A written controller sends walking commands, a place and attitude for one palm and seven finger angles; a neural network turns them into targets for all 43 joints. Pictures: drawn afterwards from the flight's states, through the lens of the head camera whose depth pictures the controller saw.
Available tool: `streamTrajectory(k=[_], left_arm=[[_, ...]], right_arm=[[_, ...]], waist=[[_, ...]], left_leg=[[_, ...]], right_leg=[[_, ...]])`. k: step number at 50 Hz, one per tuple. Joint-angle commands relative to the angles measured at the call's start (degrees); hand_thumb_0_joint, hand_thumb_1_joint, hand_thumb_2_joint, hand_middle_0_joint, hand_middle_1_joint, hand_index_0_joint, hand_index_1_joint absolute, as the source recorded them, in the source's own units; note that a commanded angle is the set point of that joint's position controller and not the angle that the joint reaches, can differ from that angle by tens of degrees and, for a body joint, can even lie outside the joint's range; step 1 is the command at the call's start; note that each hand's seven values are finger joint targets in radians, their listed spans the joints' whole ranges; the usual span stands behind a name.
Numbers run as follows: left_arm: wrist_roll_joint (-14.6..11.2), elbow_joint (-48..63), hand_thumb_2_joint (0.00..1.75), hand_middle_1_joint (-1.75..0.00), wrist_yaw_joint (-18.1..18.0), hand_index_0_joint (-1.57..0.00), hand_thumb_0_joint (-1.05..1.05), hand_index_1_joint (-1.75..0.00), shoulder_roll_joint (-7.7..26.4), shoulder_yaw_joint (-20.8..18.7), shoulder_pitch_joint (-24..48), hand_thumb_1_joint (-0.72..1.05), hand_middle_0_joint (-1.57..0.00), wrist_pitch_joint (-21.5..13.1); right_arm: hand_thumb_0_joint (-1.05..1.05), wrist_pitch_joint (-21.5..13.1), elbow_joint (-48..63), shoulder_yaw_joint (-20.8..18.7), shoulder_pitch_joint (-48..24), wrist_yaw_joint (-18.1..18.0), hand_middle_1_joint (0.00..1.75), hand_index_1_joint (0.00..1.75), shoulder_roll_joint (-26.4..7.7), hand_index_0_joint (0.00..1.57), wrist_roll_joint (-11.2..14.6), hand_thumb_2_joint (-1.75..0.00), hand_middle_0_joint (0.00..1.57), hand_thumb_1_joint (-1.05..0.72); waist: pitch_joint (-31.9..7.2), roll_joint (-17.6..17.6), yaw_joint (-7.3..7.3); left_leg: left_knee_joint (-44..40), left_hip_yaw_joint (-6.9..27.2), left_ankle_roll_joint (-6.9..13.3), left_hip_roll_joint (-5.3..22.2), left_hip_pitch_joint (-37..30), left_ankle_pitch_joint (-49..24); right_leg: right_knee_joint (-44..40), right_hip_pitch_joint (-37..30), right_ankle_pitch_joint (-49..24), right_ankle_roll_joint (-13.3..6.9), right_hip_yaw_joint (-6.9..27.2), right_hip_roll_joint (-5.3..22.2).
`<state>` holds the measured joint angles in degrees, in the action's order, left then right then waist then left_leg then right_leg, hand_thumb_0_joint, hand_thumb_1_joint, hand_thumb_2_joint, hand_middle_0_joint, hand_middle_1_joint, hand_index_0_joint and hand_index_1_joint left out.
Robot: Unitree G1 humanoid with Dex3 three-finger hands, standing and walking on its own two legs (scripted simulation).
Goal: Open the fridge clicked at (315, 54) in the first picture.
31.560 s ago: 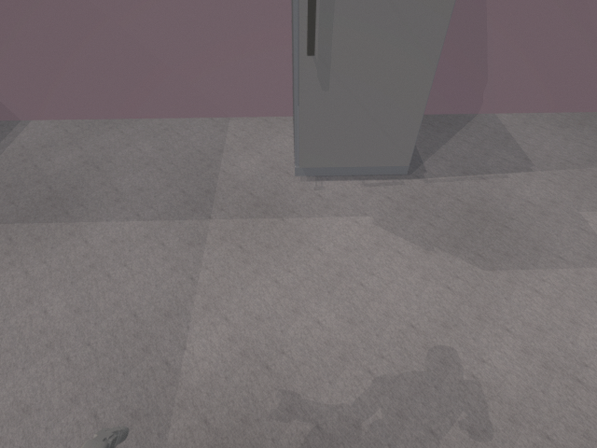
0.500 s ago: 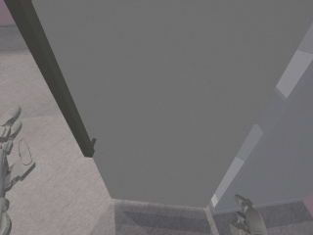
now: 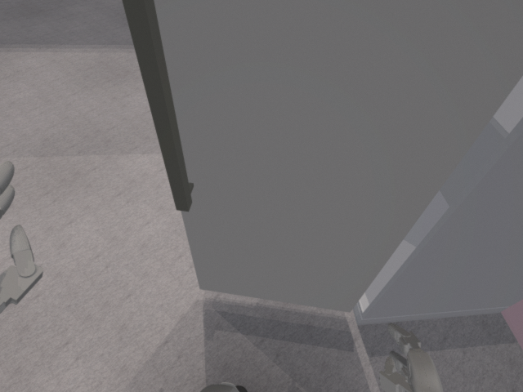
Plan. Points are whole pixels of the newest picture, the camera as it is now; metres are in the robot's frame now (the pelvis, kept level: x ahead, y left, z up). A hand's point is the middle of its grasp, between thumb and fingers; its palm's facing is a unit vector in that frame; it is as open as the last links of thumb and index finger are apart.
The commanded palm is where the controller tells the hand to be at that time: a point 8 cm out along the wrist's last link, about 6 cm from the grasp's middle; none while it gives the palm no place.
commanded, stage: step back with the hand held close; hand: left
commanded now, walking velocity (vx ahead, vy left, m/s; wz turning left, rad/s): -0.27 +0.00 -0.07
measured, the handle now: (168, 106) +0.51 +0.21 +0.16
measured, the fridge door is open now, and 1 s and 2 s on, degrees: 76 76 76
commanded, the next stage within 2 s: stop stepping back and stand still in 0.62 s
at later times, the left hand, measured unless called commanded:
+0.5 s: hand out of the picture +0.10 +0.30 +0.18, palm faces +0.43 -0.79 -0.44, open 7.4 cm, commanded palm +0.06 +0.33 +0.19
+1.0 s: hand out of the picture -0.08 +0.39 +0.20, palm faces +0.38 -0.80 -0.46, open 7.4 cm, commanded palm -0.09 +0.42 +0.19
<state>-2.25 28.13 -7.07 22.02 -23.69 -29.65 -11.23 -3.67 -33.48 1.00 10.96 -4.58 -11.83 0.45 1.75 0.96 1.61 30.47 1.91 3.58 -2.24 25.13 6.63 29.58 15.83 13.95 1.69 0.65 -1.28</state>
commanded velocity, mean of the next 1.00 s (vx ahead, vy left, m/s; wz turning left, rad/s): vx -0.18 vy -0.04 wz -0.04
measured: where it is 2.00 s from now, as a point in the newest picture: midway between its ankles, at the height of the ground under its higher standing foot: outside the picture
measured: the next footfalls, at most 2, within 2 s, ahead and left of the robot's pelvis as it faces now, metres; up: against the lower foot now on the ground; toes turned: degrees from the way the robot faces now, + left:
right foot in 0.50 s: -0.18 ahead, -0.11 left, +0.00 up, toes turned -4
left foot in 0.62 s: +0.04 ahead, +0.08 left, +0.00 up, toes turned -3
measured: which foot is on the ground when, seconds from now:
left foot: down 0.00-0.50, up 0.52-0.60, down 0.62-0.90, up 0.92-1.00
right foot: down 0.00-0.24, up 0.26-0.48, down 0.50-0.62, up 0.64-0.94, down 0.96-1.00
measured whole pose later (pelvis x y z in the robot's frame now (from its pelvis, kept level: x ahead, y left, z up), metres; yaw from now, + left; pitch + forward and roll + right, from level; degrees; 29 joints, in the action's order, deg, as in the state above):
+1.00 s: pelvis -0.26 +0.14 -0.02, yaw -8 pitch +0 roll -4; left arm -4.9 44.2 -6.6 32.7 -32.2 -34.6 -10.4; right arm -4.5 -38.3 -2.8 13.8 -1.6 -13.1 0.3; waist -3.1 -5.0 5.1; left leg 80.1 3.9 -0.7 -2.2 42.6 24.9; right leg 40.5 15.4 23.0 -4.1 -7.4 0.2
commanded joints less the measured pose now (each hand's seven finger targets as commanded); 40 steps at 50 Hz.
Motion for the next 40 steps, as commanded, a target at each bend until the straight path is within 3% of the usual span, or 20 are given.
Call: streamTrajectory(k=[1,5,7,10,12,14,17,21,23,25,27,28,29,30,31,32,33,35,37,40], left_arm=[[-0.19,13.30,0.90,-0.30,-1.44,-0.20,0.00,-0.30,12.12,-7.20,4.08,0.90,-0.20,-5.10],[-0.62,12.07,0.90,-0.30,-2.83,-0.20,0.00,-0.30,12.82,-6.37,5.47,0.90,-0.20,-5.20],[-0.55,11.73,0.90,-0.30,-3.26,-0.20,0.00,-0.30,13.05,-6.09,7.32,0.90,-0.20,-5.08],[-0.68,11.90,0.90,-0.30,-2.94,-0.20,0.00,-0.30,13.07,-6.32,7.24,0.90,-0.20,-5.63],[0.84,13.31,0.90,-0.30,-2.36,-0.20,0.00,-0.30,13.40,-8.44,8.72,0.90,-0.20,-6.59],[0.82,13.58,0.90,-0.30,-1.71,-0.20,0.00,-0.30,14.76,-10.63,8.29,0.90,-0.20,-6.87],[-0.29,14.26,0.90,-0.30,-0.98,-0.20,0.00,-0.30,14.17,-10.83,1.61,0.90,-0.20,-7.24],[-3.15,17.35,0.90,-0.30,-0.65,-0.20,0.00,-0.30,13.24,-7.89,-0.92,0.90,-0.20,-6.64],[-2.73,17.30,0.90,-0.30,-0.78,-0.20,0.00,-0.30,13.88,-7.22,2.36,0.90,-0.20,-7.36],[-2.13,15.59,0.90,-0.30,-1.53,-0.20,0.00,-0.30,17.88,-8.88,7.97,0.90,-0.20,-7.78],[-0.75,8.28,0.90,-0.30,-1.76,-0.20,0.00,-0.30,17.95,-9.05,13.12,0.90,-0.20,-7.29],[-0.70,6.16,0.90,-0.30,-0.35,-0.20,0.00,-0.30,12.57,-2.99,14.88,0.90,-0.20,-5.47],[-0.70,3.33,0.90,-0.30,0.00,-0.20,0.00,-0.30,13.01,-4.13,14.27,0.90,-0.20,-3.76],[-0.74,4.30,0.90,-0.30,0.53,-0.20,0.00,-0.30,12.79,-2.78,16.79,0.90,-0.20,-2.58],[-1.16,6.77,0.90,-0.30,0.79,-0.20,0.00,-0.30,14.25,-3.83,17.58,0.90,-0.20,-2.43],[-1.40,8.38,0.90,-0.30,0.99,-0.20,0.00,-0.30,13.91,-2.27,20.43,0.90,-0.20,-3.09],[-1.24,9.74,0.90,-0.30,0.61,-0.20,0.00,-0.30,11.70,-2.34,21.79,0.90,-0.20,-5.44],[-1.87,17.31,0.90,-0.30,0.45,-0.20,0.00,-0.30,16.38,-7.22,14.12,0.90,-0.20,-5.26],[-1.81,25.00,0.90,-0.30,0.62,-0.20,0.00,-0.30,18.17,-10.77,3.25,0.90,-0.20,-4.78],[-2.02,27.98,0.90,-0.30,0.47,-0.20,0.00,-0.30,15.72,-11.39,-7.77,0.90,-0.20,-3.28]], right_arm=[[0.00,-4.39,8.79,-4.20,-5.07,-1.10,0.30,0.30,-8.63,0.20,-0.52,-0.90,0.20,-0.90],[0.00,-3.98,6.31,-3.77,-3.71,-1.16,0.30,0.30,-7.54,0.20,-0.74,-0.90,0.20,-0.90],[0.00,-3.88,5.82,-3.79,-3.71,-1.36,0.30,0.30,-7.85,0.20,-0.65,-0.90,0.20,-0.90],[0.00,-4.36,7.21,-3.19,-5.40,-1.77,0.30,0.30,-8.70,0.20,-0.34,-0.90,0.20,-0.90],[0.00,-5.53,8.90,-3.72,-8.35,-2.12,0.30,0.30,-10.71,0.20,-0.66,-0.90,0.20,-0.90],[0.00,-5.53,7.66,-4.77,-5.83,-1.26,0.30,0.30,-8.69,0.20,-1.79,-0.90,0.20,-0.90],[0.00,-6.26,7.98,-5.71,-5.18,0.75,0.30,0.30,-8.33,0.20,-0.98,-0.90,0.20,-0.90],[0.00,-6.51,5.39,-4.88,-3.36,1.95,0.30,0.30,-6.42,0.20,-1.14,-0.90,0.20,-0.90],[0.00,-5.82,3.13,-4.43,-0.90,1.77,0.30,0.30,-5.92,0.20,-1.09,-0.90,0.20,-0.90],[0.00,-5.21,2.10,-3.81,-3.34,0.54,0.30,0.30,-5.20,0.20,-0.81,-0.90,0.20,-0.90],[0.00,-6.55,2.77,-1.49,-6.36,0.13,0.30,0.30,-4.85,0.20,-2.64,-0.90,0.20,-0.90],[0.00,-6.10,1.65,-3.70,-4.44,-0.48,0.30,0.30,-5.57,0.20,-0.59,-0.90,0.20,-0.90],[0.00,-5.37,3.18,-3.40,-5.61,-1.16,0.30,0.30,-6.92,0.20,-0.10,-0.90,0.20,-0.90],[0.00,-4.84,3.61,-2.59,-6.75,-1.83,0.30,0.30,-8.01,0.20,0.23,-0.90,0.20,-0.90],[0.00,-5.26,4.15,-2.52,-8.57,-1.42,0.30,0.30,-9.91,0.20,-0.32,-0.90,0.20,-0.90],[0.00,-6.67,4.68,-2.42,-9.79,-0.69,0.30,0.30,-9.07,0.20,-1.17,-0.90,0.20,-0.90],[0.00,-8.09,2.93,-2.45,-6.23,0.32,0.30,0.30,-7.42,0.20,-1.22,-0.90,0.20,-0.90],[0.00,-8.23,5.34,-3.94,-7.13,1.27,0.30,0.30,-8.99,0.20,-1.48,-0.90,0.20,-0.90],[0.00,-7.17,8.20,-5.19,-6.78,2.47,0.30,0.30,-9.06,0.20,-1.80,-0.90,0.20,-0.90],[0.00,-5.69,9.53,-5.01,-5.22,4.18,0.30,0.30,-6.60,0.20,-0.95,-0.90,0.20,-0.90]], waist=[[-7.34,0.87,-0.87],[-7.17,-5.08,-1.86],[-5.70,-3.95,-2.37],[-2.08,4.71,-2.00],[-2.86,21.89,-0.67],[-7.67,15.77,-0.07],[-12.44,11.90,1.03],[-17.44,14.25,0.37],[-17.02,4.44,-0.84],[-9.32,-10.64,-1.77],[-7.53,-8.29,-0.83],[-6.44,-20.62,-2.40],[-2.31,-18.12,-3.43],[-1.84,-7.65,-3.62],[-5.13,11.16,-1.39],[-5.63,20.41,-0.53],[-6.02,15.37,-0.48],[-12.84,9.43,0.58],[-15.52,10.25,2.13],[-15.35,20.80,1.55]], left_leg=[[-6.10,5.20,-0.76,5.07,-2.66,24.00],[9.04,1.18,-2.95,2.21,-15.37,12.31],[8.93,1.40,-2.97,2.46,-15.71,11.96],[-6.85,9.53,-1.08,7.62,-7.82,21.54],[-29.20,25.75,4.43,18.62,18.34,46.39],[-28.96,23.16,4.55,19.56,17.78,38.32],[-23.30,13.14,1.67,15.17,5.12,28.24],[-21.29,6.92,-8.30,12.63,-12.45,15.40],[-2.73,-1.04,-8.46,7.99,-25.05,1.72],[21.83,-1.49,-6.17,3.65,-19.34,11.02],[26.39,-2.87,-5.96,3.09,-9.35,16.25],[18.69,0.44,-5.25,3.09,-9.02,12.73],[8.12,-1.81,-4.70,3.25,-14.08,3.19],[-2.74,-0.61,-3.90,4.44,-18.85,-16.39],[-11.13,10.58,-0.25,14.11,-19.24,-35.71],[-15.83,18.46,1.39,19.74,-16.03,-35.35],[-15.98,16.27,2.13,19.72,-12.56,-26.53],[-25.37,20.05,-2.49,21.22,-5.09,17.78],[-29.50,12.56,-10.93,16.30,-1.93,27.03],[-32.56,2.94,-11.55,10.43,-0.38,32.65]], right_leg=[[-9.74,2.03,15.48,-3.93,5.80,3.68],[-15.97,16.22,13.46,-7.30,10.37,11.50],[-14.65,17.88,10.97,-6.79,9.07,11.35],[-6.23,14.23,13.42,-2.74,2.47,3.16],[19.44,-10.97,7.24,-0.50,-0.48,-6.14],[30.58,-13.66,10.58,-1.57,0.42,-6.02],[21.37,-9.78,15.20,-2.57,-2.78,-6.49],[-3.60,-6.22,19.68,-5.24,-5.56,-4.70],[-19.31,3.41,9.84,-7.22,2.03,4.19],[-22.02,14.88,-11.01,-10.32,13.08,20.08],[-12.67,7.68,-32.35,-10.11,5.52,20.16],[-8.12,3.85,-34.01,-7.90,2.66,15.71],[-3.01,7.27,-33.17,-5.30,0.45,11.86],[6.55,9.51,-27.39,-1.65,-3.00,6.51],[21.12,9.14,-2.15,-0.05,-3.04,-1.92],[31.58,8.01,24.64,-1.44,3.97,-4.36],[32.94,4.90,24.80,-2.67,7.22,-3.84],[35.98,-0.33,19.86,-2.91,4.30,-4.29],[32.74,-6.07,13.64,-3.44,-1.99,-6.16],[32.57,-8.34,11.85,-2.80,-9.17,-9.15]])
